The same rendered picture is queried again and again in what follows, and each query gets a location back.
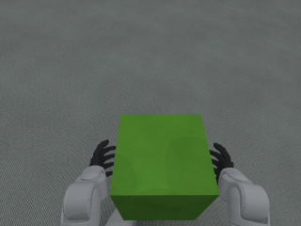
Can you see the left robot thigh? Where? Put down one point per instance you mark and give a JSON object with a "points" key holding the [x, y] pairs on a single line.
{"points": [[117, 220]]}

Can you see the left robot hand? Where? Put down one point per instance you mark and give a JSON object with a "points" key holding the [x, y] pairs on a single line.
{"points": [[99, 158]]}

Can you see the right robot hand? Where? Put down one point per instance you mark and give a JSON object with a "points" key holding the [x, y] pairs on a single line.
{"points": [[223, 162]]}

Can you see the robot right forearm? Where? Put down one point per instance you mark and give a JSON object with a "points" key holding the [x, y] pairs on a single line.
{"points": [[248, 204]]}

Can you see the robot left forearm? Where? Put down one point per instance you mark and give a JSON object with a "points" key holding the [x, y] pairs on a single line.
{"points": [[81, 205]]}

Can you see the carton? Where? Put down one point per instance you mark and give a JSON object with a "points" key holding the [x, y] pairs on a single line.
{"points": [[163, 168]]}

